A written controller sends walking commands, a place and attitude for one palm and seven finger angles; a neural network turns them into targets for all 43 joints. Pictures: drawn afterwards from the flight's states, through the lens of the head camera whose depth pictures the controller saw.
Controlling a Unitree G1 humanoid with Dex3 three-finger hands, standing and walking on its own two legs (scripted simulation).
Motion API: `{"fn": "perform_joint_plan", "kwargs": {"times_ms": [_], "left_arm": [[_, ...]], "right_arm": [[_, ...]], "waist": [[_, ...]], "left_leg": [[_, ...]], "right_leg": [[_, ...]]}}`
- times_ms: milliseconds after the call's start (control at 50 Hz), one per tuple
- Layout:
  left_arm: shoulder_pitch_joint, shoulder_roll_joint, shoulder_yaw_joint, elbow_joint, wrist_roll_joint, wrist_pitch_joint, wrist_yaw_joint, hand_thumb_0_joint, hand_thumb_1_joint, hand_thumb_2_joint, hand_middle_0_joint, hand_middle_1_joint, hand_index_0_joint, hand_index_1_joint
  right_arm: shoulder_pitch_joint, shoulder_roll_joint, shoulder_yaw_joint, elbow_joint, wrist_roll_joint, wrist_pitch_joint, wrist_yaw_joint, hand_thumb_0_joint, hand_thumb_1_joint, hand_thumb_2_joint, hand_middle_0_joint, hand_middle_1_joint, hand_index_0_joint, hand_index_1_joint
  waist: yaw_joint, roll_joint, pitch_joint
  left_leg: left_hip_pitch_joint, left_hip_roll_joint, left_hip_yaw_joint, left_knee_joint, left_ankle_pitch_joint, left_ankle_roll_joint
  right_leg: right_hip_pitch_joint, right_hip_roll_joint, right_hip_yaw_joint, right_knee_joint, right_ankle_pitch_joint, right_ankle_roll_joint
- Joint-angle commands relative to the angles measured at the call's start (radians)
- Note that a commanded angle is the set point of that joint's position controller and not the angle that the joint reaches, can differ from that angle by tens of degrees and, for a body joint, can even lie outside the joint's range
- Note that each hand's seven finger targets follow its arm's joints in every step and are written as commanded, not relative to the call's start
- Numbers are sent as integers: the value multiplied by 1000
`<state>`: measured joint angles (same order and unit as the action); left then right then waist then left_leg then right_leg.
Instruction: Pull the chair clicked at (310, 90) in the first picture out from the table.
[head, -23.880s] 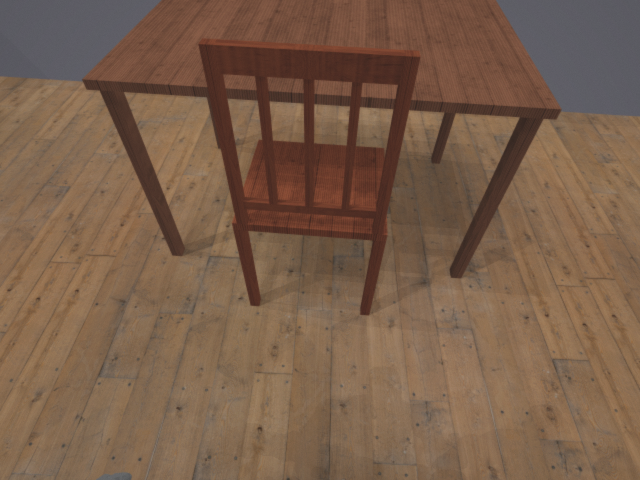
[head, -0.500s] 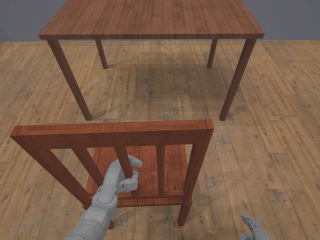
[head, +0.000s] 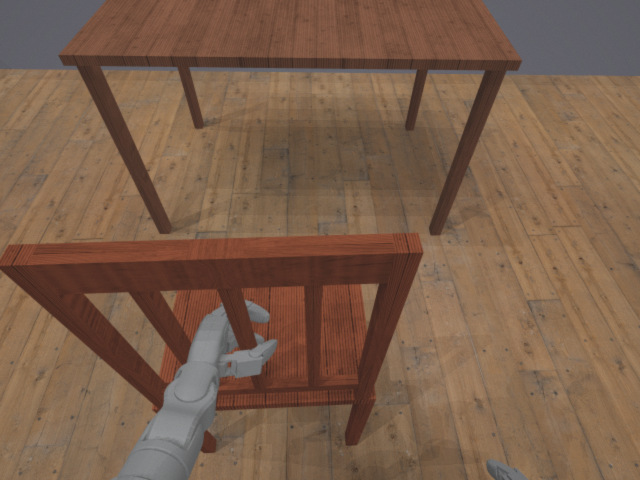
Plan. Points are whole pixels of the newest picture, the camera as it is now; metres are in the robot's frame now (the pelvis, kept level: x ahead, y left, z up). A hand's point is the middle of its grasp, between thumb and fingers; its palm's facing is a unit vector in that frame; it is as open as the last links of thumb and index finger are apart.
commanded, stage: open the thumb and straighten the fingers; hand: left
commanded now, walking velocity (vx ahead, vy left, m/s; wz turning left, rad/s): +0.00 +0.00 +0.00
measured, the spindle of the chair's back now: (247, 343) +0.31 +0.11 -0.06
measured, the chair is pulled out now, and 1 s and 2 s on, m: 0.59 0.59 0.59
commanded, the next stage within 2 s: draw the fingers out of the gap in 0.54 s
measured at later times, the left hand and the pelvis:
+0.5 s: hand (243, 348) +0.30 +0.11 -0.05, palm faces -0.12 -0.98 -0.14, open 16.8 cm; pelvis +0.01 +0.00 -0.02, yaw +2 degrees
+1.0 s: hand (230, 391) +0.25 +0.12 -0.05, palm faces -0.11 -0.98 -0.13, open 17.5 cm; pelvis +0.01 +0.00 -0.03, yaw +3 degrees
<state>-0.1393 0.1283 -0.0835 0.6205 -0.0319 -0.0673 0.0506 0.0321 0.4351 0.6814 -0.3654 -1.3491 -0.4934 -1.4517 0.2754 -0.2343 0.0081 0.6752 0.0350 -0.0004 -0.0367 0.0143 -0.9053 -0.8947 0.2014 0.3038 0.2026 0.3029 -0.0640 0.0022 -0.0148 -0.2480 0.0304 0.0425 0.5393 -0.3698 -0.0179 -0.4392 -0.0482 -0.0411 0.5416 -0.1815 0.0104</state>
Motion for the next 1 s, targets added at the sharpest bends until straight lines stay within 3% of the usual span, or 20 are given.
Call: {"fn": "perform_joint_plan", "kwargs": {"times_ms": [0, 20, 40, 140, 200, 260, 280, 300, 380, 400, 460, 520, 580, 620, 700, 800, 840, 900, 940, 980], "left_arm": [[-206, 61, 13, -209, 7, -21, -23, 0, -429, 258, -475, -1378, -475, -1378], [-257, 130, 69, -247, 5, -14, -19, 0, -550, 200, -450, -1305, -450, -1305], [-239, 130, 75, -245, 6, -3, -20, 0, -550, 200, -425, -1232, -425, -1232], [-240, 47, 22, -268, -13, 33, -33, 0, -550, 200, -300, -870, -300, -870], [-237, 66, 34, -304, -19, 38, -42, 0, -550, 200, -225, -652, -225, -652], [-223, 31, -1, -321, -13, 46, -50, 0, -550, 200, -150, -435, -150, -435], [-233, 44, 10, -320, -8, 51, -47, 0, -550, 200, -125, -363, -125, -363], [-228, 169, 114, -289, -1, 58, -43, 0, -550, 200, -100, -290, -100, -290], [-230, 125, 77, -349, 6, 71, -51, 0, -550, 200, 0, 0, 0, 0], [-228, 109, 63, -369, 2, 73, -55, 0, -550, 200, 0, 0, 0, 0], [-156, 112, 70, -403, -11, 81, -64, 0, -550, 200, 0, 0, 0, 0], [-116, 117, 74, -421, -10, 93, -65, 0, -550, 200, 0, 0, 0, 0], [-87, 125, 78, -444, 1, 106, -66, 0, -550, 200, 0, 0, 0, 0], [-114, 127, 69, -422, 6, 117, -66, 0, -550, 200, 0, 0, 0, 0], [55, 145, 101, -465, -1, 131, -70, 0, -550, 200, 0, 0, 0, 0], [137, 156, 91, -561, -2, 141, -79, 0, -550, 200, 0, 0, 0, 0], [152, 132, 56, -635, -1, 135, -80, 0, -550, 200, 0, 0, 0, 0], [194, 159, 71, -681, 5, 140, -70, 0, -550, 200, 0, 0, 0, 0], [256, 125, 32, -726, 9, 139, -67, 0, -550, 200, 0, 0, 0, 0], [280, 108, 7, -744, 12, 148, -61, 0, -550, 200, 0, 0, 0, 0]], "right_arm": [[-43, -134, -52, -135, 1, -76, 8, 0, -900, -900, 200, 300, 200, 300], [-38, -142, -51, -141, 1, -80, 5, 0, -900, -900, 200, 300, 200, 300], [-40, -139, -53, -148, -1, -83, 3, 0, -900, -900, 200, 300, 200, 300], [-39, -141, -52, -168, 1, -105, 1, 0, -900, -900, 200, 300, 200, 300], [-31, -150, -57, -175, -1, -115, -3, 0, -900, -900, 200, 300, 200, 300], [-32, -145, -54, -182, -1, -123, -3, 0, -900, -900, 200, 300, 200, 300], [-29, -149, -53, -182, -3, -123, -3, 0, -900, -900, 200, 300, 200, 300], [-31, -164, -55, -175, -2, -116, -9, 0, -900, -900, 200, 300, 200, 300], [-36, -146, -45, -200, -4, -114, -12, 0, -900, -900, 200, 300, 200, 300], [-39, -144, -46, -203, -5, -116, -12, 0, -900, -900, 200, 300, 200, 300], [-31, -146, -46, -211, -5, -123, -11, 0, -900, -900, 200, 300, 200, 300], [-31, -147, -49, -216, -6, -126, -11, 0, -900, -900, 200, 300, 200, 300], [-39, -146, -46, -227, -8, -125, -10, 0, -900, -900, 200, 300, 200, 300], [-34, -148, -44, -218, -7, -120, -13, 0, -900, -900, 200, 300, 200, 300], [-54, -147, -45, -251, -7, -122, -9, 0, -900, -900, 200, 300, 200, 300], [-68, -148, -42, -281, -3, -122, -9, 0, -900, -900, 200, 300, 200, 300], [-70, -140, -41, -296, -4, -133, -13, 0, -900, -900, 200, 300, 200, 300], [-64, -141, -40, -301, -3, -141, -19, 0, -900, -900, 200, 300, 200, 300], [-67, -134, -37, -312, -4, -154, -21, 0, -900, -900, 200, 300, 200, 300], [-62, -135, -33, -316, -5, -160, -20, 0, -900, -900, 200, 300, 200, 300]], "waist": [[11, 25, -233], [15, 16, -259], [19, -1, -277], [8, -34, -286], [7, -71, -322], [2, -44, -303], [2, -62, -300], [16, -64, -272], [14, -43, -301], [15, -3, -315], [17, -30, -351], [13, -67, -338], [21, -42, -325], [3, -39, -288], [45, -8, -318], [34, -59, -288], [27, -28, -295], [26, -9, -291], [28, 21, -288], [20, -1, -280]], "left_leg": [[-156, -6, 15, -47, 226, 19], [-168, -10, 11, -49, 199, 22], [-176, -11, 11, -45, 191, 23], [-195, -13, 4, -14, 192, 21], [-205, -14, -3, 10, 220, 21], [-203, -15, -5, 29, 226, 18], [-213, -17, -11, 33, 221, 18], [-240, -18, -11, 39, 203, 22], [-239, -26, -9, 48, 219, 23], [-224, -26, -5, 55, 242, 23], [-223, -24, -12, 70, 283, 19], [-246, -25, -8, 80, 274, 22], [-257, -27, -10, 84, 268, 22], [-264, -27, -10, 93, 259, 22], [-280, -32, -8, 99, 260, 19], [-319, -32, -10, 110, 213, 23], [-300, -33, -11, 116, 209, 26], [-293, -32, -20, 128, 219, 24], [-281, -33, -24, 134, 230, 22], [-282, -31, -35, 141, 227, 21]], "right_leg": [[228, -14, 0, 1, 166, -35], [240, -15, 4, 2, 138, -30], [247, -13, 4, 14, 126, -27], [196, -7, -11, 50, 119, -21], [209, -5, -14, 76, 154, -21], [162, -6, -21, 96, 148, -19], [157, -5, -24, 101, 141, -19], [162, -6, -14, 100, 127, -20], [180, -8, -14, 120, 152, -18], [185, -10, -11, 120, 178, -20], [206, -9, -18, 138, 230, -21], [215, -10, -14, 137, 244, -17], [203, -11, -17, 146, 230, -19], [173, -11, -19, 144, 222, -18], [206, -15, -18, 155, 222, -25], [188, -14, -16, 156, 172, -20], [172, -15, -17, 158, 153, -17], [151, -12, -21, 166, 147, -19], [134, -13, -29, 177, 145, -21], [106, -10, -37, 183, 127, -18]]}}
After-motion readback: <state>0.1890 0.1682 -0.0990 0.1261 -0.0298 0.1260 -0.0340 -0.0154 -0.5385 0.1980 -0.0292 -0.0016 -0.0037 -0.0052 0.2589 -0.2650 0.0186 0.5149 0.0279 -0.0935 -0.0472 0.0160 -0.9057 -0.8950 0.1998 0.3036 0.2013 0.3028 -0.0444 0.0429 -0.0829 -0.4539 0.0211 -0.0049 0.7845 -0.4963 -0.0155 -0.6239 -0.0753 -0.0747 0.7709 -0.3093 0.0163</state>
